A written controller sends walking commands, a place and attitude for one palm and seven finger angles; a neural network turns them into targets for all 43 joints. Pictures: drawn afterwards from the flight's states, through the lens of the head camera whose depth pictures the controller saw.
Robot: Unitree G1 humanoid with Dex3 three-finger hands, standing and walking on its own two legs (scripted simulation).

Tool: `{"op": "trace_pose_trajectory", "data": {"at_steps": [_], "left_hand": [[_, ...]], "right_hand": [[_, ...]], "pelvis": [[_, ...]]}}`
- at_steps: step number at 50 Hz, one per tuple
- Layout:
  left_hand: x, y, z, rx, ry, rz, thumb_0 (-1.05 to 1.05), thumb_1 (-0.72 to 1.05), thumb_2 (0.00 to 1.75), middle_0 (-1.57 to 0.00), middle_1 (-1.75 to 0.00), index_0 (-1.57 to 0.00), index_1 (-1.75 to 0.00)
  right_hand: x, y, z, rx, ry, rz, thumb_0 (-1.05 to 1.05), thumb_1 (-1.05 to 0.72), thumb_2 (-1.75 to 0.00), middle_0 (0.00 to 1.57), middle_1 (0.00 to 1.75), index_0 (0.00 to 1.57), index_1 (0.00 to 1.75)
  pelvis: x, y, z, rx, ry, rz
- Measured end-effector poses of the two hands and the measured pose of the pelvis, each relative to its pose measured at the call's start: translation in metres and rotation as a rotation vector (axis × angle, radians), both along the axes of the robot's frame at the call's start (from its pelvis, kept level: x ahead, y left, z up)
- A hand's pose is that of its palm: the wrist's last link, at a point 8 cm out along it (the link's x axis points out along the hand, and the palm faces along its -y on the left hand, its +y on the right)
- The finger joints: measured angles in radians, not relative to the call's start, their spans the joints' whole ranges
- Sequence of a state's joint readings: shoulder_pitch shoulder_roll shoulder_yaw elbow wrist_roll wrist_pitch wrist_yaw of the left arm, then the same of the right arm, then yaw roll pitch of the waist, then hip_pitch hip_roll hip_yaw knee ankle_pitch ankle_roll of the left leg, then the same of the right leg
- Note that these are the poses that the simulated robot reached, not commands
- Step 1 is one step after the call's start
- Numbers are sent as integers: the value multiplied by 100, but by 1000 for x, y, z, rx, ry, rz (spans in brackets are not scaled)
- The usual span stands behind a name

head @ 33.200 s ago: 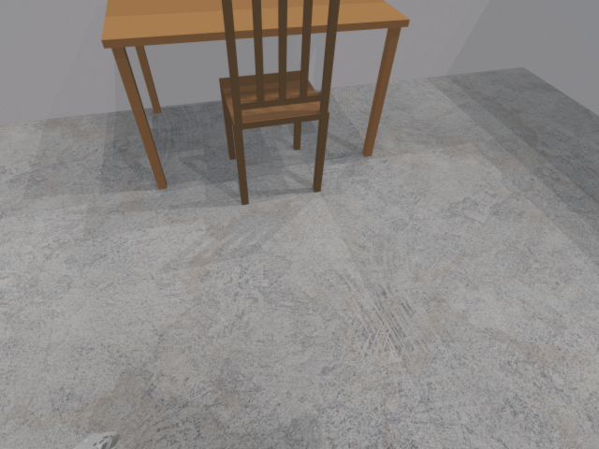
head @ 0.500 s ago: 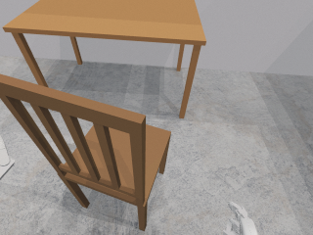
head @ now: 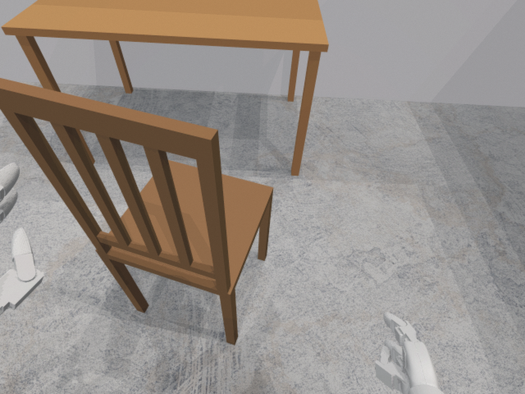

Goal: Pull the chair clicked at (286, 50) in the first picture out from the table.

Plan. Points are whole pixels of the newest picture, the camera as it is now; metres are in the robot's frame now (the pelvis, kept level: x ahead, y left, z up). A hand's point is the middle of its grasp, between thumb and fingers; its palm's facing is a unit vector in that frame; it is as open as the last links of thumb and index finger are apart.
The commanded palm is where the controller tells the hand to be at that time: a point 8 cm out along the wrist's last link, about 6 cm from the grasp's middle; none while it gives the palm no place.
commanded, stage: stop stepping back and stand still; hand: left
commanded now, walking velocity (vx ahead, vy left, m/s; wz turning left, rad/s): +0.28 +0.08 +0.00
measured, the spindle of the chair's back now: (135, 204) +0.45 +0.30 -0.04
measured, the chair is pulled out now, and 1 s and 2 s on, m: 0.62 0.62 0.62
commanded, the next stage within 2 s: let the arm hang, fingers relaxed in 1.04 s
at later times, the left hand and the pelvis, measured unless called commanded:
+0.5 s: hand out of the picture +0.05 +0.26 +0.19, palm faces +0.58 -0.70 -0.42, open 7.4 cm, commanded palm +0.00 +0.29 +0.19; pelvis -0.11 -0.03 +0.00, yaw +5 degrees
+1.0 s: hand out of the picture +0.02 +0.27 +0.17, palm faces +0.55 -0.71 -0.45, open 7.4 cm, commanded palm -0.03 +0.29 +0.19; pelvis -0.15 -0.02 +0.00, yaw +4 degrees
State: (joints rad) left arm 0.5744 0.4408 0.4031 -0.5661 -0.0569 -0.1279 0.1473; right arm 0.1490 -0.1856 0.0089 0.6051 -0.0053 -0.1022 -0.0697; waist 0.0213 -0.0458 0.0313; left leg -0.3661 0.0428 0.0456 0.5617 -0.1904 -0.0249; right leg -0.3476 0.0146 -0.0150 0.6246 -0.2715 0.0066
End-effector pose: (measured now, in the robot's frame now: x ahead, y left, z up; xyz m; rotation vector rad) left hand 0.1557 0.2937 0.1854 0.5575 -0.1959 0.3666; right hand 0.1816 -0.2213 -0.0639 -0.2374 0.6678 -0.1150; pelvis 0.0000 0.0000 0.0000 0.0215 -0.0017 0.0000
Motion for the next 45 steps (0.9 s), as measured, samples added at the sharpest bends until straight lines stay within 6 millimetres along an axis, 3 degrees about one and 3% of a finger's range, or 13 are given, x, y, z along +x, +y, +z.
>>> {"op": "trace_pose_trajectory", "data": {"at_steps": [4, 7, 14, 18, 22, 27, 36, 45], "left_hand": [[-36, -19, 17, 14, -79, -13, 1, 88, 90, -21, -30, -21, -30], [-59, -17, 21, 14, -69, 26, 1, 88, 90, -21, -30, -21, -30], [-101, 10, 0, -35, -47, 161, 1, 88, 90, -21, -30, -21, -30], [-125, 9, -8, -65, -60, 167, 1, 89, 90, -21, -30, -21, -30], [-143, -3, 4, -27, -98, 149, 1, 89, 90, -21, -30, -21, -30], [-155, -9, 15, 14, -182, 155, 1, 89, 90, -21, -30, -21, -30], [-175, -13, 2, -75, -68, 127, 1, 89, 90, -21, -30, -21, -30], [-181, 7, 12, 13, -131, 117, 1, 88, 90, -21, -30, -21, -30]], "right_hand": [[-37, -6, -9, 12, 67, 25, 1, -90, -90, 21, 30, 20, 30], [-67, -15, -8, 14, 114, 6, 1, -90, -90, 21, 30, 20, 30], [-113, -38, -7, -57, 96, -26, 1, -90, -90, 21, 30, 20, 30], [-132, -41, -4, -65, 65, -29, 1, -90, -90, 20, 30, 20, 30], [-143, -36, -7, -8, 23, -31, 1, -90, -90, 20, 30, 20, 30], [-147, -30, -25, 13, 66, 39, 1, -90, -90, 20, 30, 20, 30], [-168, -32, 5, -16, 71, 23, 1, -90, -90, 21, 30, 20, 30], [-175, -27, 7, -38, 9, -3, 1, -90, -90, 20, 30, 20, 30]], "pelvis": [[-26, -12, 3, -2, -2, 25], [-39, -16, 10, 29, 4, 31], [-70, -11, 8, 9, 6, 83], [-91, -10, 5, 19, -44, 80], [-97, -17, 4, 18, -62, 79], [-117, -29, -5, 2, -63, 108], [-135, -27, 17, 14, -28, 93], [-151, -17, 7, -6, -73, 84]]}}
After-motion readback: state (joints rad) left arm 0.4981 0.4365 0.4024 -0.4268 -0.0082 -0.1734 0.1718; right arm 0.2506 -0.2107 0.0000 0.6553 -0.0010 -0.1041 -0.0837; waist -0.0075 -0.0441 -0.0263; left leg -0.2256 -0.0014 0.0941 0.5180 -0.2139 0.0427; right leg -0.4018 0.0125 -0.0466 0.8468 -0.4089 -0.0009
